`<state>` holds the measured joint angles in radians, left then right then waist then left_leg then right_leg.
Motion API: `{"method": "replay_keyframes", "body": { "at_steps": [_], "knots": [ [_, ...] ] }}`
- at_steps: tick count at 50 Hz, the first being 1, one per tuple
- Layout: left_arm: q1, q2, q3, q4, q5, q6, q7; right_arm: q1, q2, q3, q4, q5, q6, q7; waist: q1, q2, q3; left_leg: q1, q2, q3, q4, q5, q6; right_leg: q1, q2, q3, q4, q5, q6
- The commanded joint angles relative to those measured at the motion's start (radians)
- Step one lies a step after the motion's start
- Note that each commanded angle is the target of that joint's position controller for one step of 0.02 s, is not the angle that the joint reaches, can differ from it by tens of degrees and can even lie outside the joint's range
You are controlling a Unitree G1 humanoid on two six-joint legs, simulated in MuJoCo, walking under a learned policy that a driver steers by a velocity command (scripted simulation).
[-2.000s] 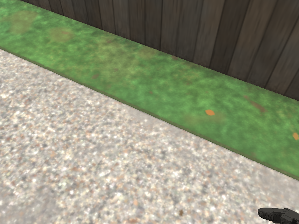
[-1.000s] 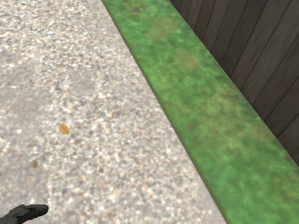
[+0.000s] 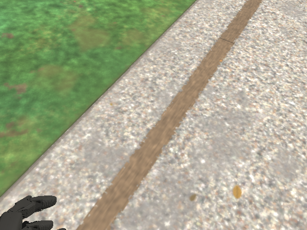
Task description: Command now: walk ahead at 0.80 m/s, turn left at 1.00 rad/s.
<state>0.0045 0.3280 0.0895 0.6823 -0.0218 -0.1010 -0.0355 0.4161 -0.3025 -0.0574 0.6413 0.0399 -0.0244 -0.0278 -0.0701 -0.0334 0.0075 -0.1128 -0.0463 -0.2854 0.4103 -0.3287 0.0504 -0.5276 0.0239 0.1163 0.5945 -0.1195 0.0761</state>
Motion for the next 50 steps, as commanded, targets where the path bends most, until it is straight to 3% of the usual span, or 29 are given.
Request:
{"method": "replay_keyframes", "body": {
  "at_steps": [1,4,5,6,7,8,10,13,15,18,21,23,25,27,28,29,30,31,32,35,38,40,42,45,46,47,48,49,50],
  "knots": [
    [-0.114,0.081,0.016,-0.108,-0.017,-0.03,-0.001,-0.079,-0.179,-0.051,-0.074,0.01,-0.015,-0.002,0.027,0.226,0.06,-0.174,0.161,-0.243,-0.134,-0.141,0.149,0.148,0.016,-0.013,-0.054,-0.011,0.004],
    [0.115,0.141,0.051,-0.061,-0.019,-0.038,0.012,-0.116,-0.112,-0.027,-0.088,-0.005,-0.016,0.006,0.145,0.21,-0.033,-0.248,0.114,-0.224,0.06,-0.023,0.099,0.461,-0.018,-0.036,-0.103,-0.043,-0.045],
    [0.315,0.183,0.065,-0.032,-0.004,-0.039,0.021,-0.107,-0.044,-0.003,-0.095,-0.033,-0.019,0.019,0.226,0.094,-0.188,-0.368,0.033,-0.115,0.38,-0.049,0.06,0.747,-0.149,0.094,-0.094,-0.156,-0.095],
    [0.413,0.261,0.07,-0.021,0.04,-0.033,0.016,-0.019,0.035,0.022,-0.156,0.011,-0.031,0.019,0.168,-0.27,-0.317,-0.659,-0.058,0.008,0.75,-0.295,0.007,0.987,-0.41,0.619,-0.269,-0.589,-0.232],
    [0.335,0.215,0.063,-0.032,0.035,-0.029,0.002,-0.031,-0.058,0.01,-0.144,0.053,-0.03,0.007,0.155,-0.283,-0.201,-0.82,0.043,0.082,0.919,-0.181,-0.011,0.899,-0.46,0.773,-0.353,-0.801,-0.252],
    [0.302,0.145,0.045,-0.043,0.018,-0.021,0.011,-0.126,-0.135,-0.009,-0.135,0.026,-0.024,0.005,0.182,-0.181,-0.082,-0.846,0.083,0.118,0.961,-0.095,-0.012,0.797,-0.42,0.614,-0.347,-0.703,-0.224],
    [0.307,0.087,0.022,-0.014,0.026,-0.003,0.03,-0.195,-0.123,-0.014,-0.132,-0.011,-0.021,0.014,0.17,-0.052,0.021,-0.794,0.145,0.139,0.932,0.013,-0.011,0.649,-0.333,0.333,-0.353,-0.402,-0.196],
    [0.324,0.036,0.002,0.03,0.028,-0.007,0.038,-0.223,-0.054,-0.002,-0.148,0.017,-0.008,0.037,0.142,-0.084,0.085,-0.796,0.199,0.167,0.934,0.07,0.003,0.567,-0.28,0.11,-0.391,-0.202,-0.168],
    [0.326,0.031,-0.003,0.052,0.025,-0.007,0.038,-0.242,-0.029,0.005,-0.158,0.016,0.0,0.048,0.121,-0.064,0.104,-0.833,0.205,0.181,0.939,0.114,-0.001,0.543,-0.272,0.001,-0.407,-0.087,-0.166],
    [0.296,0.049,-0.008,0.062,0.044,-0.008,0.043,-0.301,-0.029,0.011,-0.175,0.008,-0.003,0.063,0.102,-0.032,0.155,-0.809,0.191,0.23,0.825,0.236,-0.023,0.469,-0.24,-0.166,-0.453,0.072,-0.161],
    [0.356,0.089,-0.007,0.092,0.043,-0.006,0.053,-0.423,-0.015,0.021,-0.194,0.002,-0.016,0.089,0.138,0.03,0.19,-0.735,0.146,0.354,0.597,0.329,0.007,0.493,-0.214,-0.287,-0.466,0.302,-0.111],
    [0.377,0.163,0.003,0.097,0.045,0.0,0.065,-0.451,-0.027,0.015,-0.196,0.004,-0.029,0.109,0.114,-0.005,0.147,-0.531,0.053,0.468,0.453,0.334,0.05,0.509,-0.214,-0.357,-0.392,0.838,-0.08],
    [0.387,0.238,0.019,0.095,0.039,0.02,0.086,-0.332,-0.091,-0.021,-0.171,0.018,-0.025,0.113,0.008,-0.116,0.04,-0.338,-0.027,0.506,0.438,0.252,0.083,0.578,-0.261,-0.361,-0.18,1.306,-0.079],
    [0.271,0.244,0.023,0.036,0.033,0.03,0.082,0.122,-0.235,-0.1,-0.048,0.021,-0.002,0.094,-0.227,-0.112,-0.157,0.224,-0.038,0.401,0.326,0.251,0.177,0.367,-0.258,-0.323,0.343,1.306,-0.103],
    [0.258,0.124,-0.009,0.028,0.031,0.01,0.069,0.201,-0.236,-0.101,0.012,0.028,0.009,0.068,-0.204,0.091,-0.103,0.44,0.04,0.24,0.231,0.27,0.213,0.08,-0.088,-0.306,0.746,0.126,-0.083],
    [0.398,-0.013,-0.06,-0.057,0.023,-0.034,0.055,0.081,-0.294,-0.091,-0.053,-0.008,-0.01,0.067,-0.002,0.37,-0.251,0.651,0.227,-0.294,0.166,0.092,0.4,-0.251,0.03,-0.122,1.074,-0.461,-0.072],
    [0.283,0.093,-0.052,-0.105,-0.002,-0.08,0.043,0.098,-0.227,-0.085,-0.073,-0.025,-0.029,0.064,-0.08,0.218,-0.367,0.648,0.298,-0.578,-0.074,-0.266,0.435,-0.343,0.009,0.047,1.03,-0.346,-0.109],
    [0.18,0.121,-0.045,-0.133,-0.029,-0.094,0.044,0.079,-0.197,-0.076,-0.059,-0.034,-0.049,0.065,-0.054,0.074,-0.191,0.485,0.298,-0.581,-0.175,-0.296,0.376,-0.36,-0.025,0.044,0.931,-0.283,-0.128],
    [0.172,0.103,-0.047,-0.125,-0.019,-0.093,0.048,0.004,-0.175,-0.067,-0.056,-0.035,-0.066,0.07,0.023,-0.084,-0.068,0.274,0.272,-0.511,-0.197,-0.222,0.342,-0.297,-0.061,0.048,0.823,-0.226,-0.122],
    [0.253,0.098,-0.038,-0.08,0.019,-0.041,0.04,-0.141,-0.111,-0.043,-0.062,-0.036,-0.075,0.056,0.143,-0.023,0.065,-0.077,0.132,-0.255,-0.21,-0.015,0.313,-0.131,-0.123,0.05,0.634,-0.188,-0.052],
    [0.081,0.063,-0.049,-0.157,0.064,-0.034,0.04,-0.188,-0.134,-0.047,-0.046,-0.016,-0.058,0.014,0.122,0.004,0.171,-0.373,0.007,-0.009,-0.147,0.562,0.235,0.019,-0.065,-0.092,0.31,-0.044,0.007],
    [0.027,-0.011,-0.064,-0.17,0.073,-0.041,0.029,-0.12,-0.155,-0.066,0.003,-0.014,-0.022,-0.01,0.054,0.026,0.092,-0.479,-0.082,0.067,-0.038,0.535,0.128,0.25,0.054,-0.173,0.044,0.237,0.005],
    [0.033,0.009,-0.041,-0.184,0.032,-0.035,0.024,-0.049,-0.159,-0.073,0.038,-0.009,0.004,-0.019,0.029,0.092,-0.001,-0.436,-0.085,-0.013,0.038,0.388,0.072,0.384,0.121,-0.136,-0.052,0.37,0.009],
    [0.13,0.075,-0.001,-0.182,0.024,-0.023,0.044,-0.127,-0.122,-0.068,0.016,0.006,0.014,-0.029,0.13,0.16,-0.092,-0.301,-0.095,-0.061,0.306,0.409,-0.023,0.51,0.071,-0.064,-0.18,0.436,-0.006],
    [0.268,0.098,0.009,-0.151,0.04,-0.021,0.05,-0.127,-0.082,-0.056,0.0,-0.008,0.012,-0.026,0.189,0.138,-0.211,-0.282,-0.118,-0.028,0.535,0.275,-0.075,0.665,-0.039,-0.004,-0.167,0.593,-0.053],
    [0.34,0.129,-0.003,-0.143,0.073,-0.013,0.052,-0.006,0.052,-0.017,-0.012,-0.046,0.022,-0.02,0.129,-0.127,-0.394,-0.437,-0.182,0.023,0.919,-0.557,-0.122,0.919,-0.368,0.245,0.018,1.295,-0.173],
    [0.308,0.123,-0.01,-0.135,0.09,0.003,0.03,0.194,-0.046,-0.018,-0.024,-0.005,0.026,0.006,0.029,-0.289,-0.592,-0.495,-0.131,-0.012,1.21,-0.516,-0.151,0.987,-0.619,0.586,-0.013,1.221,-0.377],
    [0.173,0.112,-0.001,-0.179,0.077,0.021,0.038,0.132,-0.145,-0.042,-0.011,0.001,0.045,0.016,0.035,-0.223,-0.545,-0.511,-0.032,0.042,1.258,-0.363,-0.181,0.873,-0.559,0.539,-0.088,0.901,-0.405],
    [0.095,0.036,-0.02,-0.191,0.062,0.043,0.053,0.006,-0.195,-0.06,-0.021,0.001,0.066,0.014,0.053,-0.118,-0.388,-0.537,0.013,0.115,1.206,-0.275,-0.192,0.714,-0.455,0.333,-0.114,0.741,-0.366]
  ]
}}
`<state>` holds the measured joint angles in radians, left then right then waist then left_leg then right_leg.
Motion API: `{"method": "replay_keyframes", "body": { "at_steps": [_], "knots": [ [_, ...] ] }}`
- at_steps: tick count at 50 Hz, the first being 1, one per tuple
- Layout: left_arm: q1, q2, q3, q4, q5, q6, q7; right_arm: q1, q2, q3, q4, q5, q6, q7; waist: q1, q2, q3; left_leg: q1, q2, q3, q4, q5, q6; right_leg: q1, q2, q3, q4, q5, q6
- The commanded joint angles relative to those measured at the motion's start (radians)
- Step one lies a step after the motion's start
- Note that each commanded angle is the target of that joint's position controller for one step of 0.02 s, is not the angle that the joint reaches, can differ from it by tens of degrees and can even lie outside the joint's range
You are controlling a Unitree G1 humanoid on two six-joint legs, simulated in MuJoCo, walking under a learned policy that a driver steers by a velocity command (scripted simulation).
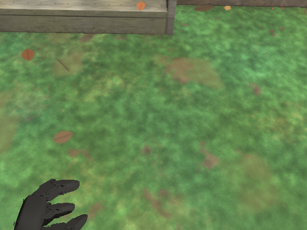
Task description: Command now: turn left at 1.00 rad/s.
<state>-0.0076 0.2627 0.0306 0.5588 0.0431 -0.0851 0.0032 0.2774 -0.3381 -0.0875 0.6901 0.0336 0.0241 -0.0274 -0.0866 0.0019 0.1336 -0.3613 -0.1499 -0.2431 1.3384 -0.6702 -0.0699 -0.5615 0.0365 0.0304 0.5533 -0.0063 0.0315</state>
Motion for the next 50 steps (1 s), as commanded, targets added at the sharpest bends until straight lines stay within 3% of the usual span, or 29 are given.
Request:
{"method": "replay_keyframes", "body": {
  "at_steps": [1,3,5,6,7,9,10,12,13,14,15,16,17,19,20,25,31,36,37,38,39,40,41,42,43,44,45,47,50],
  "knots": [
    [0.062,0.059,0.02,-0.067,-0.014,0.05,0.028,0.092,-0.156,-0.035,-0.07,0.008,0.04,-0.001,0.065,-0.071,-0.404,-0.278,0.135,0.107,0.241,0.104,-0.08,0.6,-0.391,0.302,-0.101,0.54,-0.278],
    [0.027,0.106,0.033,-0.033,-0.005,0.074,0.041,0.083,-0.086,-0.018,-0.089,0.006,0.063,-0.015,0.038,-0.114,-0.282,-0.199,0.164,0.147,0.091,0.136,-0.075,0.383,-0.327,0.149,-0.158,0.554,-0.264],
    [0.048,0.135,0.048,0.004,0.007,0.082,0.05,0.071,-0.036,-0.001,-0.098,-0.007,0.054,-0.025,0.047,-0.124,-0.322,-0.151,0.17,0.176,-0.042,0.175,-0.058,0.393,-0.315,0.083,-0.174,0.657,-0.284],
    [0.059,0.153,0.052,0.01,0.007,0.084,0.048,0.061,-0.04,0.002,-0.103,-0.008,0.049,-0.022,0.053,-0.103,-0.379,-0.125,0.186,0.185,-0.088,0.219,-0.045,0.412,-0.343,0.087,-0.196,0.51,-0.29],
    [0.052,0.167,0.058,0.012,-0.003,0.088,0.043,0.052,-0.047,0.003,-0.105,-0.008,0.048,-0.016,0.056,-0.088,-0.4,-0.084,0.208,0.192,-0.16,0.246,-0.023,0.388,-0.352,0.093,-0.245,0.19,-0.287],
    [0.008,0.216,0.077,0.022,-0.057,0.089,0.03,0.089,-0.059,0.005,-0.091,-0.021,0.046,0.004,0.019,-0.154,-0.358,0.104,0.192,0.256,-0.365,0.245,0.042,0.21,-0.318,0.071,-0.372,-0.345,-0.241],
    [0.008,0.231,0.084,0.033,-0.076,0.084,0.023,0.122,-0.083,-0.002,-0.069,-0.025,0.044,0.015,0.003,-0.191,-0.331,0.192,0.172,0.291,-0.446,0.244,0.071,0.15,-0.318,0.063,-0.41,-0.478,-0.215],
    [-0.017,0.219,0.085,0.048,-0.083,0.073,0.019,0.243,-0.098,-0.008,0.019,-0.034,0.039,0.028,-0.06,-0.187,-0.274,0.372,0.135,0.382,-0.62,0.284,0.119,0.038,-0.298,0.01,-0.399,-0.622,-0.141],
    [-0.045,0.182,0.078,0.044,-0.073,0.07,0.021,0.364,-0.086,-0.005,0.096,-0.045,0.033,0.03,-0.11,-0.128,-0.235,0.49,0.111,0.416,-0.731,0.276,0.139,-0.056,-0.247,-0.057,-0.29,-0.679,-0.081],
    [-0.042,0.093,0.055,0.049,-0.067,0.067,0.01,0.404,-0.061,0.002,0.14,-0.039,0.019,0.029,-0.128,0.104,-0.154,0.547,0.176,0.241,-0.888,0.154,0.185,-0.207,-0.168,-0.136,0.078,-0.727,-0.03],
    [0.012,-0.059,0.01,0.034,-0.064,0.057,-0.024,0.243,-0.06,0.038,0.064,-0.04,-0.007,0.022,-0.002,0.311,-0.072,0.431,0.41,-0.164,-0.976,-0.109,0.265,-0.409,-0.099,-0.127,0.505,-0.641,0.0],
    [-0.061,0.078,0.044,-0.02,-0.106,0.043,-0.029,0.086,-0.198,-0.004,-0.03,-0.05,-0.035,0.021,0.009,0.228,0.002,0.252,0.553,-0.502,-1.246,-0.419,0.416,-0.576,-0.101,0.045,0.514,-0.44,-0.017],
    [-0.072,0.172,0.068,-0.016,-0.112,0.031,-0.022,-0.023,-0.197,-0.005,-0.056,-0.056,-0.065,0.016,0.047,0.139,0.06,0.207,0.547,-0.475,-1.293,-0.308,0.391,-0.568,-0.118,0.072,0.521,-0.275,-0.021],
    [0.041,0.166,0.073,0.051,-0.056,0.035,-0.011,-0.064,-0.142,0.017,-0.053,-0.055,-0.087,0.013,0.101,0.117,0.013,0.172,0.455,-0.246,-1.229,-0.047,0.297,-0.427,-0.143,0.055,0.513,-0.081,0.015],
    [0.073,0.165,0.076,0.068,-0.045,0.039,-0.014,-0.05,-0.125,0.025,-0.047,-0.055,-0.095,0.011,0.105,0.123,-0.009,0.151,0.413,-0.151,-1.225,0.024,0.271,-0.361,-0.129,0.026,0.524,-0.002,0.039],
    [0.039,0.103,0.059,0.069,-0.06,0.04,-0.02,0.126,-0.085,0.04,0.009,-0.034,-0.112,0.003,0.047,0.091,-0.05,0.279,0.381,0.025,-1.243,0.246,0.251,-0.306,-0.113,-0.011,0.404,0.129,0.066],
    [-0.099,0.078,0.032,0.009,-0.078,0.008,-0.059,0.194,-0.1,0.028,0.048,-0.018,-0.097,-0.002,-0.014,0.121,0.016,0.368,0.422,0.065,-1.265,0.321,0.277,-0.244,-0.11,-0.026,0.117,0.073,0.06],
    [-0.044,0.133,0.035,0.015,-0.084,-0.027,-0.074,0.155,-0.133,0.005,0.054,-0.01,-0.077,-0.001,0.038,0.16,0.019,0.36,0.442,0.012,-1.194,0.386,0.279,-0.011,-0.089,-0.009,-0.042,-0.1,0.017],
    [0.019,0.155,0.043,0.028,-0.088,-0.03,-0.068,0.147,-0.136,0.003,0.056,-0.02,-0.071,0.003,0.076,0.181,-0.013,0.348,0.436,0.006,-1.12,0.498,0.278,0.083,-0.07,-0.029,-0.051,-0.163,-0.001],
    [0.177,0.2,0.066,0.069,-0.096,-0.03,-0.056,0.134,-0.115,0.012,0.055,-0.037,-0.067,0.009,0.163,0.167,-0.119,0.288,0.384,0.046,-0.917,0.702,0.253,0.307,-0.051,-0.048,-0.054,-0.184,-0.032],
    [0.414,0.247,0.084,0.12,-0.089,-0.026,-0.041,0.119,-0.069,0.03,0.031,-0.053,-0.07,0.011,0.274,0.11,-0.322,0.078,0.321,0.084,-0.572,0.675,0.216,0.694,-0.149,0.042,0.038,-0.23,-0.057],
    [0.533,0.367,0.109,0.151,-0.051,-0.016,-0.036,0.229,0.089,0.069,-0.026,-0.03,-0.101,0.018,0.214,-0.306,-0.527,-0.313,0.161,0.149,-0.144,0.205,0.146,1.072,-0.405,0.508,-0.076,-0.648,-0.178],
    [0.512,0.284,0.089,0.127,-0.03,-0.027,-0.047,0.176,0.027,0.06,-0.037,0.035,-0.123,0.014,0.238,-0.353,-0.528,-0.425,0.159,0.051,0.015,0.17,0.143,1.017,-0.457,0.767,-0.286,-0.896,-0.192],
    [0.446,0.221,0.073,0.135,-0.042,-0.027,-0.04,0.052,-0.057,0.034,-0.057,0.053,-0.124,0.016,0.24,-0.282,-0.348,-0.519,0.211,0.09,0.083,0.239,0.145,0.903,-0.454,0.626,-0.304,-0.795,-0.158],
    [0.42,0.185,0.065,0.148,-0.042,-0.023,-0.032,-0.009,-0.068,0.032,-0.062,0.034,-0.12,0.015,0.235,-0.164,-0.264,-0.526,0.26,0.118,0.088,0.298,0.148,0.806,-0.433,0.482,-0.284,-0.646,-0.149],
    [0.381,0.147,0.056,0.16,-0.035,-0.019,-0.028,-0.028,-0.055,0.029,-0.06,0.015,-0.113,0.018,0.204,-0.107,-0.186,-0.492,0.293,0.119,0.033,0.367,0.144,0.689,-0.387,0.359,-0.297,-0.515,-0.148],
    [0.338,0.112,0.045,0.169,-0.024,-0.023,-0.023,-0.003,-0.031,0.026,-0.056,0.016,-0.097,0.026,0.157,-0.147,-0.143,-0.431,0.321,0.108,-0.001,0.415,0.138,0.593,-0.355,0.26,-0.316,-0.418,-0.144],
    [0.288,0.072,0.039,0.191,-0.034,-0.024,-0.016,0.011,0.019,0.028,-0.054,0.029,-0.059,0.036,0.113,-0.151,-0.078,-0.415,0.345,0.128,-0.001,0.421,0.132,0.512,-0.333,0.105,-0.361,-0.296,-0.13],
    [0.243,0.087,0.043,0.201,-0.032,-0.025,-0.011,-0.028,0.043,0.032,-0.084,0.016,-0.034,0.04,0.071,-0.087,0.011,-0.469,0.346,0.148,-0.04,0.486,0.121,0.43,-0.316,-0.062,-0.411,-0.137,-0.135]
  ]
}}
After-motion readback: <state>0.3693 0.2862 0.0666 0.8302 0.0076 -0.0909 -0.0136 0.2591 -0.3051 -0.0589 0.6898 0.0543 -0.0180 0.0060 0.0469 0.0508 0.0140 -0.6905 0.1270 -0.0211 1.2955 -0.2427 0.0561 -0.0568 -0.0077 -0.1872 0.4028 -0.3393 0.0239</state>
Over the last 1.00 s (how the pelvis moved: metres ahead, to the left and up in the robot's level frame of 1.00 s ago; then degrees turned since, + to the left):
0.69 0.22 -0.04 60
